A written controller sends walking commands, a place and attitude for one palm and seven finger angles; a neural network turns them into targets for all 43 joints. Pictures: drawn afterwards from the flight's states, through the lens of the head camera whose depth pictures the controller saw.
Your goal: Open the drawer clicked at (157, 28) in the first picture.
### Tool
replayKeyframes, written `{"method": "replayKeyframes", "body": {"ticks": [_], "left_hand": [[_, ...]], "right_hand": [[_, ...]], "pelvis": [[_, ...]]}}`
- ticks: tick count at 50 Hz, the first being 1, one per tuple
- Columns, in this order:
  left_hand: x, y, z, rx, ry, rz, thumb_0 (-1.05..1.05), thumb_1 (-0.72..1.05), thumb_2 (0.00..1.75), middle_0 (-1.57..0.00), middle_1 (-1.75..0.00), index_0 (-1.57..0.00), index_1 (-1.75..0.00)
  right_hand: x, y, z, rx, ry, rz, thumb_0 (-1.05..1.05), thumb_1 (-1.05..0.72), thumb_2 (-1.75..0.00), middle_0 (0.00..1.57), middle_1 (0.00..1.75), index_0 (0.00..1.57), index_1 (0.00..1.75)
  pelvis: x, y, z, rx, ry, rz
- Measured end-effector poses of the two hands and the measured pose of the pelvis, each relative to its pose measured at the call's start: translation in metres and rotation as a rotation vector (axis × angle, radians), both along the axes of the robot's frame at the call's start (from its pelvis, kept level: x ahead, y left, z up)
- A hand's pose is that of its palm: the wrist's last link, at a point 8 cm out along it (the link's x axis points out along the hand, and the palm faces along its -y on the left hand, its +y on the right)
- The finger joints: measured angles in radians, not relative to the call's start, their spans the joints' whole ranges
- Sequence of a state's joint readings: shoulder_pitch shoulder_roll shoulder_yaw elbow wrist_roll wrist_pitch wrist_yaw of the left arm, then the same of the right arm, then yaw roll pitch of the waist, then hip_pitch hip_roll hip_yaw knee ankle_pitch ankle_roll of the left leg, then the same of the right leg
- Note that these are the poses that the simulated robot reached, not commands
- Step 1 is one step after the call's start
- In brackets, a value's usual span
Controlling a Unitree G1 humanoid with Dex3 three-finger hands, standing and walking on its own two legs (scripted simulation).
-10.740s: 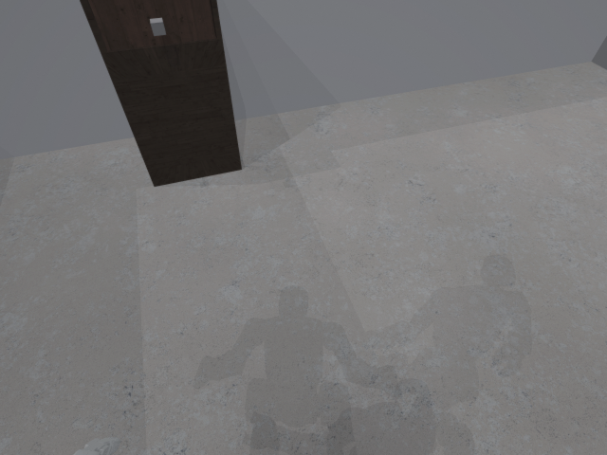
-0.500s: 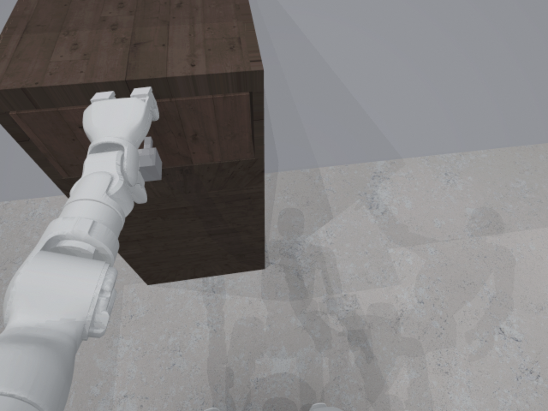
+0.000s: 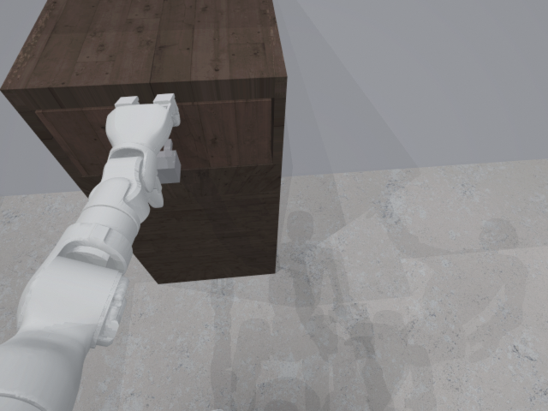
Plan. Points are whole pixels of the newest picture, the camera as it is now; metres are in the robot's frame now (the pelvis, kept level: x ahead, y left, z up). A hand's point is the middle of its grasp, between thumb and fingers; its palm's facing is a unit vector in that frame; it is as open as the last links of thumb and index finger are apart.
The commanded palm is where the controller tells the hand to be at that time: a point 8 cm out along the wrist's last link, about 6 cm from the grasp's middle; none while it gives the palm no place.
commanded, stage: move the hooked fingers above the handle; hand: left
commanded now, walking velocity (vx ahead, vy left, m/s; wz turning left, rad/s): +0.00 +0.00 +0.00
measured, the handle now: (167, 158) +0.55 +0.16 -0.01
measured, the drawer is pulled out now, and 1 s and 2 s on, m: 0.00 0.00 0.00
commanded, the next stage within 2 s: lower the fingers behind the handle in 0.16 s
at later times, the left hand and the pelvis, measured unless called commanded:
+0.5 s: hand (157, 162) +0.49 +0.16 +0.05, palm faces -0.07 -0.04 -1.00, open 13.8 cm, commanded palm +0.48 +0.16 +0.10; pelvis +0.00 -0.01 +0.00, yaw +0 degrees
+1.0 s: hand (158, 172) +0.50 +0.17 +0.01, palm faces -0.08 -0.03 -1.00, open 13.8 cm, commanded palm +0.49 +0.17 +0.07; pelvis -0.01 -0.01 -0.01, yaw +0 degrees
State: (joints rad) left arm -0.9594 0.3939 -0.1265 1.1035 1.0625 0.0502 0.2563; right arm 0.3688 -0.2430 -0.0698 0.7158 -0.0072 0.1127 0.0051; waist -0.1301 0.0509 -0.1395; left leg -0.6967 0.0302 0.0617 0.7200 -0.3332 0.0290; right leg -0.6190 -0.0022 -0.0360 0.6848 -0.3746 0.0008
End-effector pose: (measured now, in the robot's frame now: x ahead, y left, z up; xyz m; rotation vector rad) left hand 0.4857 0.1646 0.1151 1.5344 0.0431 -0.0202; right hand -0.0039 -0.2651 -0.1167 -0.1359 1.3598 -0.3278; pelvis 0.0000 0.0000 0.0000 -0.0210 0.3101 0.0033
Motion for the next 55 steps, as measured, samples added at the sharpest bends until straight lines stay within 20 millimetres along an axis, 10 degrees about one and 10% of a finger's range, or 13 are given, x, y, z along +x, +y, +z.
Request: {"method": "replayKeyframes", "body": {"ticks": [11, 55], "left_hand": [[0.000, -0.001, 0.001, 0.017, -0.004, 0.048, 0.00, -0.48, 0.31, -0.32, -1.20, -0.32, -1.20], [0.004, 0.005, -0.058, 0.003, 0.025, 0.016, 0.00, -0.48, 0.31, -0.32, -1.20, -0.32, -1.20]], "right_hand": [[0.014, -0.003, -0.003, 0.009, -0.038, 0.000, 0.00, -0.91, -0.90, 0.21, 0.30, 0.20, 0.30], [-0.039, -0.003, -0.011, -0.033, 0.089, -0.035, 0.01, -0.91, -0.90, 0.21, 0.30, 0.20, 0.30]], "pelvis": [[0.001, -0.007, 0.001, 0.009, -0.008, -0.008], [-0.008, -0.004, -0.019, -0.009, 0.084, -0.007]]}}
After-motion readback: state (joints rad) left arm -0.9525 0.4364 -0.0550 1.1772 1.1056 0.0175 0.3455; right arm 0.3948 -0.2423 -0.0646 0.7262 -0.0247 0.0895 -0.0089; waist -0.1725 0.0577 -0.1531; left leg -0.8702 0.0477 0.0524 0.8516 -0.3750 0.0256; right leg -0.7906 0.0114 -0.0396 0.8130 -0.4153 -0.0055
